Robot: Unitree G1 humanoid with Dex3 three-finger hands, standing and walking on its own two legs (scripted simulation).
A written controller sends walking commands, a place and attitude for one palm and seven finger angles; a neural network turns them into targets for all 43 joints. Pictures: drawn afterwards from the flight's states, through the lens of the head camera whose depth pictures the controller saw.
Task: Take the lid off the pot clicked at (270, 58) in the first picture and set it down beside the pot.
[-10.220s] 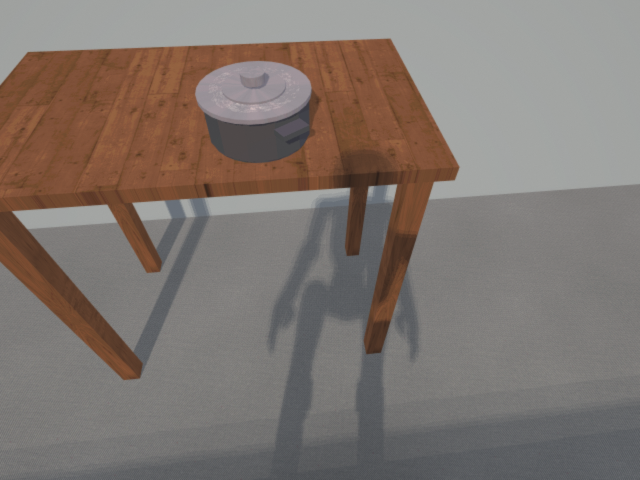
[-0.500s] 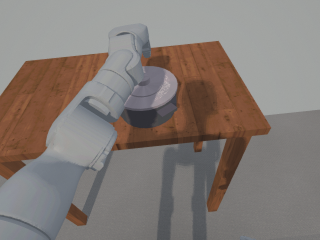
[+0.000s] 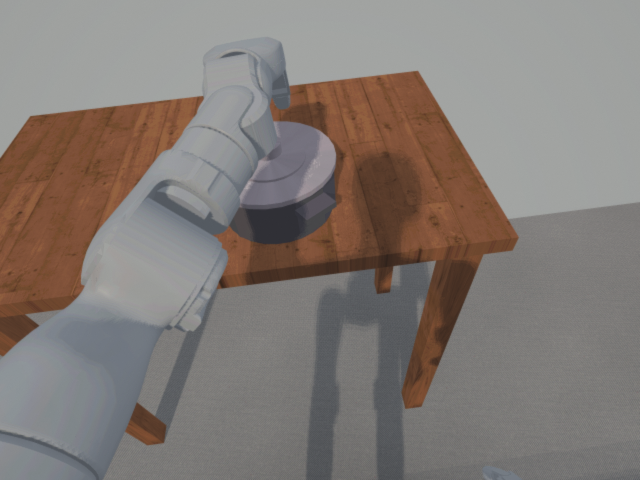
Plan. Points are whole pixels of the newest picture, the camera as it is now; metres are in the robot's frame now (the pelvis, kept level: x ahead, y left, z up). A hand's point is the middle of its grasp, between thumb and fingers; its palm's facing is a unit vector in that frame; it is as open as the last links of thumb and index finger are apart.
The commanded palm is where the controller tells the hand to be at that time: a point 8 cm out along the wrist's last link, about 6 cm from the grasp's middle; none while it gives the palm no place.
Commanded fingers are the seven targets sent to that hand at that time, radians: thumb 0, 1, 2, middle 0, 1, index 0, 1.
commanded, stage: move the open hand above the knob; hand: left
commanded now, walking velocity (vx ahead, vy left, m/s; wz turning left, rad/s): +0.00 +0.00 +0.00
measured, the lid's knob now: (267, 147) +0.53 +0.05 +0.15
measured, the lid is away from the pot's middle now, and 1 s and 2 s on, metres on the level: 0.00 0.00 0.00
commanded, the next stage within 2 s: lower the open fingers around the knob in 0.02 s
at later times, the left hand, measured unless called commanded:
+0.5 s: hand (253, 137) +0.49 +0.06 +0.20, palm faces -0.33 -0.10 -0.94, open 9.7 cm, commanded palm +0.48 +0.06 +0.25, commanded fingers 0.00 -0.37 1.74 -0.91 -0.08 -0.91 -0.08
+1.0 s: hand (265, 142) +0.50 +0.05 +0.18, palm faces -0.35 -0.07 -0.94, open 9.7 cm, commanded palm +0.50 +0.05 +0.22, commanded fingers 0.00 -0.37 1.74 -0.91 -0.08 -0.91 -0.08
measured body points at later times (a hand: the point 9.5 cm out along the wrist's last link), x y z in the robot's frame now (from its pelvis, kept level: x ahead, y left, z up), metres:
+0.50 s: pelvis +0.02 +0.00 +0.00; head +0.04 -0.03 +0.45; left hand +0.50 +0.07 +0.25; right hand +0.12 -0.26 -0.14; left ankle +0.00 +0.09 -0.74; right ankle -0.01 -0.10 -0.74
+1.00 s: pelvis +0.02 +0.01 +0.00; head +0.05 -0.03 +0.45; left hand +0.51 +0.05 +0.23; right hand +0.08 -0.25 -0.15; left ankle +0.00 +0.09 -0.74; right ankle -0.01 -0.10 -0.74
